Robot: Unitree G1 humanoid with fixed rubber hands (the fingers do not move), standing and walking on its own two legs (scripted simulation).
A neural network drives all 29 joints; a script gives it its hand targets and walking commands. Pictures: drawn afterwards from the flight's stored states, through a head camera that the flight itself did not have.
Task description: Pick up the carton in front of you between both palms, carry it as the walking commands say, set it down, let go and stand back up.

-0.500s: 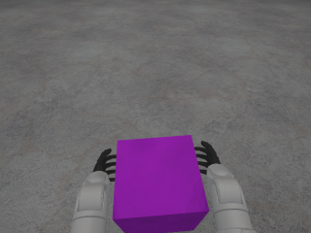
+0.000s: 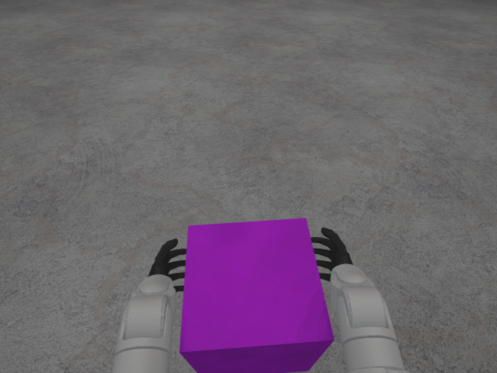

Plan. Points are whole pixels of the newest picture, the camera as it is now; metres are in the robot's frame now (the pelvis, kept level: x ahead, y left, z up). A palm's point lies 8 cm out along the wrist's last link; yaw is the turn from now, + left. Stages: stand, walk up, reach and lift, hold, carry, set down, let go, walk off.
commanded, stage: carry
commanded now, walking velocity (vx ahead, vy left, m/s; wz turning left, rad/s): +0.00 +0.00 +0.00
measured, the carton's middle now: (252, 302) +0.29 +0.00 -0.06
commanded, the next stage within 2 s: hold in 0.36 s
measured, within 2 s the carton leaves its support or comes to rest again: neither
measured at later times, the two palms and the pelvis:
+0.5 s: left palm (159, 285) +0.28 +0.15 +0.03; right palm (342, 274) +0.29 -0.14 +0.04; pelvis +0.00 +0.00 +0.01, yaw +1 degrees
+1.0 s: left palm (138, 300) +0.25 +0.18 +0.03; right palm (323, 273) +0.29 -0.11 +0.04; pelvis -0.03 +0.00 +0.00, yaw +6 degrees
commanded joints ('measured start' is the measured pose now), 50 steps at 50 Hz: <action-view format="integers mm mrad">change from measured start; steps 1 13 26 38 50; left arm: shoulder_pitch -510 -515 -444 -524 -907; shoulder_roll -861 -891 -858 -876 -860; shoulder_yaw -555 -544 -445 -377 -187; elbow -150 -142 -32 81 324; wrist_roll -260 -275 -179 -203 -70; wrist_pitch -70 -70 -115 -144 -245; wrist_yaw -244 -246 -255 -278 -290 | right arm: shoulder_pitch -321 -354 -353 -369 -772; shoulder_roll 931 956 914 933 908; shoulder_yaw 479 541 481 440 176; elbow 11 -29 -23 59 337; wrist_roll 218 244 219 183 69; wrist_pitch -7 -6 -29 -29 -136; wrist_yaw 239 238 244 254 276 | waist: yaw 1 -2 41 -21 0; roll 57 -29 37 60 71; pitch -214 -260 -139 -25 -14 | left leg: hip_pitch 0 4 -56 -169 -189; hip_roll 97 78 -99 -70 -71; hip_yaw -84 -81 -179 -196 -158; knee -96 -82 -239 -319 -159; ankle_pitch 101 93 208 -16 -186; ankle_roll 31 34 56 79 75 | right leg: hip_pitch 174 221 653 716 471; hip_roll -111 -130 101 116 105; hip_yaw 138 172 268 238 247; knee -82 -85 -111 -105 -46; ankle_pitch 87 14 304 87 -197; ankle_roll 3 12 22 22 15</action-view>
